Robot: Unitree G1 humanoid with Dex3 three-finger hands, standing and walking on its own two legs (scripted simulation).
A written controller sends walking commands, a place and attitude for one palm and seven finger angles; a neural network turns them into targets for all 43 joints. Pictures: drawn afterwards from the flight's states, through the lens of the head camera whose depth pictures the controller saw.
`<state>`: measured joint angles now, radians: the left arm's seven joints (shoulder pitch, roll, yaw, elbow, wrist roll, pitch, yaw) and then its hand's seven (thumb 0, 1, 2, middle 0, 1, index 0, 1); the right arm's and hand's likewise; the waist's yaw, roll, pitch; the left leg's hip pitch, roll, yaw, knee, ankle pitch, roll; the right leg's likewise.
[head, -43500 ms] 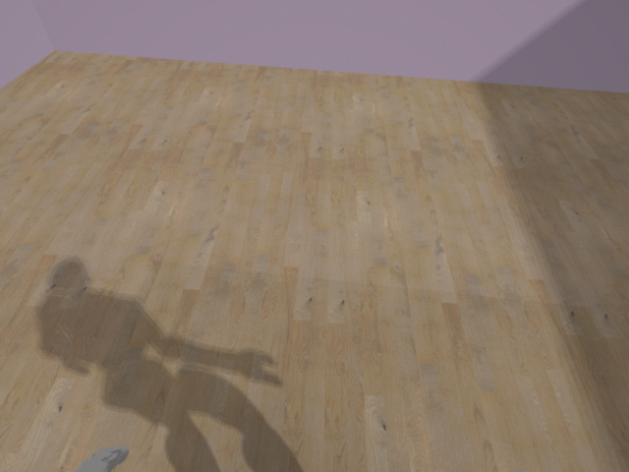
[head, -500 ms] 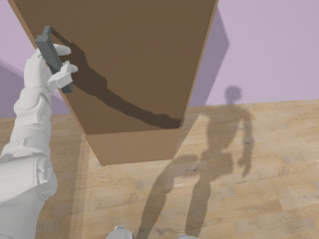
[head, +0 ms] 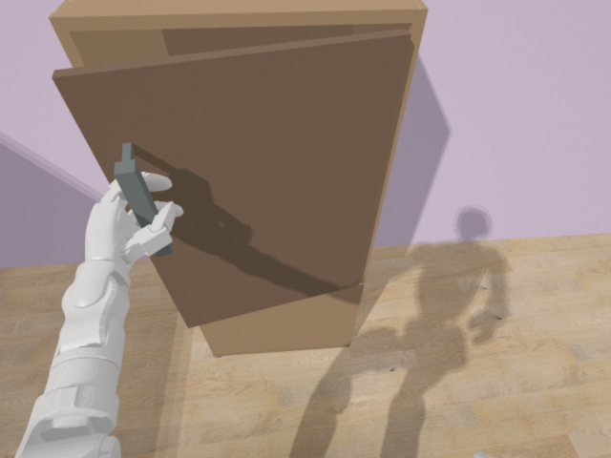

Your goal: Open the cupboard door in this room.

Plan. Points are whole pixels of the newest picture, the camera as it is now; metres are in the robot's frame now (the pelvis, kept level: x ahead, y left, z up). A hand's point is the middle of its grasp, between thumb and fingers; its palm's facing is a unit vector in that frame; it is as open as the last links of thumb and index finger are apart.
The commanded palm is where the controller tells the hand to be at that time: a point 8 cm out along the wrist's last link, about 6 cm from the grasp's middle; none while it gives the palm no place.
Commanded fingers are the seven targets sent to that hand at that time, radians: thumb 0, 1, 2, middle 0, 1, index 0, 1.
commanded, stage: pull the door open along its arc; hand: left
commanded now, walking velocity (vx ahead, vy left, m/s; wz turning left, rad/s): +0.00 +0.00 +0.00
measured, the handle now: (146, 202) +0.43 +0.22 +0.11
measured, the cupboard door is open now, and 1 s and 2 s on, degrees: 12 41 44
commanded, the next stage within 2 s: open thumb and fingers to let go in 0.64 s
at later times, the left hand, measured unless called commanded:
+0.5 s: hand (220, 307) +0.27 +0.10 +0.11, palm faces +0.47 -0.88 +0.03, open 5.7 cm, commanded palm +0.21 +0.13 +0.11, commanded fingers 0.00 0.90 0.90 -0.40 -1.35 -0.40 -1.35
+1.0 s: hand (247, 327) +0.25 +0.06 +0.11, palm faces +0.44 -0.90 +0.00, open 7.3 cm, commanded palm +0.19 +0.10 +0.11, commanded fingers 0.00 -0.08 0.48 -0.33 -1.25 -0.33 -1.25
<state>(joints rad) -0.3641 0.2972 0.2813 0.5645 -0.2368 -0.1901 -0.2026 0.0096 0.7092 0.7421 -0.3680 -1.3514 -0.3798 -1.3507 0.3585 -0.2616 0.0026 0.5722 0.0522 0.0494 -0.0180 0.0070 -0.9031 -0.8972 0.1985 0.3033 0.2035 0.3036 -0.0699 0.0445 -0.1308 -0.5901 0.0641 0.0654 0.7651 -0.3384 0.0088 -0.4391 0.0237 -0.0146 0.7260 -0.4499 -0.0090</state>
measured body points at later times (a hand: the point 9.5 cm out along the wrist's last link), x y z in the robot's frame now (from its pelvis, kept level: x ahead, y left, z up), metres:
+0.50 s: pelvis -0.01 -0.03 +0.01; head -0.03 -0.05 +0.46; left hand +0.24 +0.14 +0.11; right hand +0.19 -0.23 -0.08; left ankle +0.02 +0.11 -0.71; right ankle -0.06 -0.12 -0.71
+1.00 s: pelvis -0.01 -0.04 +0.01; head -0.04 -0.07 +0.45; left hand +0.22 +0.11 +0.11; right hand +0.19 -0.23 -0.09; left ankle +0.02 +0.11 -0.71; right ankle -0.06 -0.12 -0.71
